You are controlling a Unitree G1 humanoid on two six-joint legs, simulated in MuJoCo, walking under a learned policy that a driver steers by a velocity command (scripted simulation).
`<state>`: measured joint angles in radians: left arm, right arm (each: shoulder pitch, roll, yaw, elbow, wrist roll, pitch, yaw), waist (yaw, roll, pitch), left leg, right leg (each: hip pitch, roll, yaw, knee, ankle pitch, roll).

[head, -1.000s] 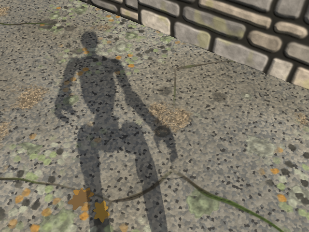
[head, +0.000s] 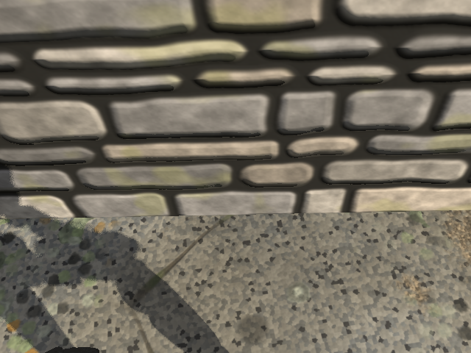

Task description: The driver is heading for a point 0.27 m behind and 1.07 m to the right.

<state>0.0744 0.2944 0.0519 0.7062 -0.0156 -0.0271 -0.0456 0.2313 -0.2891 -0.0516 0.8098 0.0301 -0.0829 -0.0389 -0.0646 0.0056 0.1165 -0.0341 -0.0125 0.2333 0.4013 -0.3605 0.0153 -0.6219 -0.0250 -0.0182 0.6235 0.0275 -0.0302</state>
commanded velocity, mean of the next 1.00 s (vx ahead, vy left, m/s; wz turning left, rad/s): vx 0.35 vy -0.19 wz -0.94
